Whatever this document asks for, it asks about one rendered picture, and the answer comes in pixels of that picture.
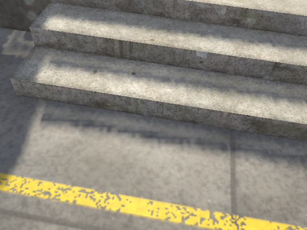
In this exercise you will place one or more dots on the stairs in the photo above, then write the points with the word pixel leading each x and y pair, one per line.
pixel 194 62

